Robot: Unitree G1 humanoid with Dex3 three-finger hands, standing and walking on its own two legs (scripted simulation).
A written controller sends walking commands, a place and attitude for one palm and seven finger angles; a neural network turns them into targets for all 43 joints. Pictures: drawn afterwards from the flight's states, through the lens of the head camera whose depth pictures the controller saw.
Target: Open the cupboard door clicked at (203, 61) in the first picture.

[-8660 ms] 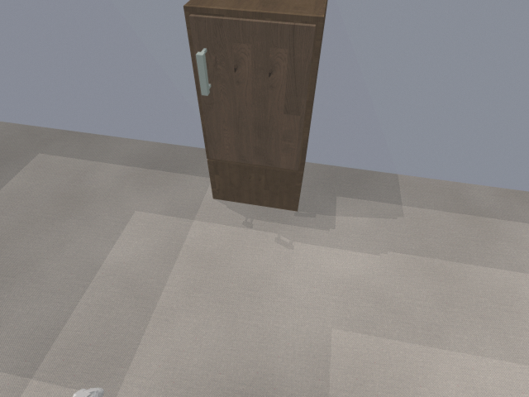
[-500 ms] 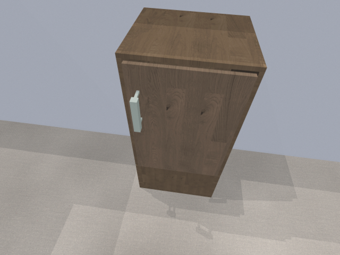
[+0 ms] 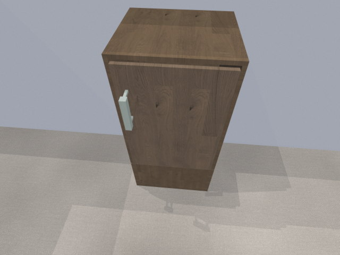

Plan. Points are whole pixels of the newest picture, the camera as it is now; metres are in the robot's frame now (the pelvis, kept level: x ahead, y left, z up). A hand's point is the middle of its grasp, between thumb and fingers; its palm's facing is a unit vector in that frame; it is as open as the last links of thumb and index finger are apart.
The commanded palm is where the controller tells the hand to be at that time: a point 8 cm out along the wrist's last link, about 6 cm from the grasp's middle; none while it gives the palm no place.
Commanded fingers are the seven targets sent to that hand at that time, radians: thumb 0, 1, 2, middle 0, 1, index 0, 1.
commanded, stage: come to a stop and stand still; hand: left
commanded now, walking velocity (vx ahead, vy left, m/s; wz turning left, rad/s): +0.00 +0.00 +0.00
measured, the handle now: (127, 110) +0.59 +0.19 -0.04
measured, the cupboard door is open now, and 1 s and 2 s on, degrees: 0 0 0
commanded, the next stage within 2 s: look again from close up in 0.32 s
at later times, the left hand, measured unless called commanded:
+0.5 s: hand out of the picture -0.05 +0.16 -0.18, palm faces +0.01 -0.99 -0.16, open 7.4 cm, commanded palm none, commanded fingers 0.00 0.90 0.90 -0.20 -0.30 -0.20 -0.30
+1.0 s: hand out of the picture +0.01 +0.19 -0.17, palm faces +0.01 -0.98 -0.22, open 7.4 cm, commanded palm none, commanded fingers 0.00 0.90 0.90 -0.20 -0.30 -0.20 -0.30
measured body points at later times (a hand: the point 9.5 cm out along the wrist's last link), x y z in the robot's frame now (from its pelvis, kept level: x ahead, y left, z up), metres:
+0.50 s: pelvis -0.03 +0.01 +0.00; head -0.02 +0.01 +0.45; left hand -0.05 +0.22 -0.16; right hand -0.06 -0.20 -0.16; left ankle -0.01 +0.12 -0.74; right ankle +0.01 -0.12 -0.74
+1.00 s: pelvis +0.00 +0.01 +0.00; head +0.00 +0.00 +0.45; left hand +0.01 +0.24 -0.15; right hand +0.00 -0.21 -0.16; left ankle -0.01 +0.12 -0.74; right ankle +0.01 -0.12 -0.74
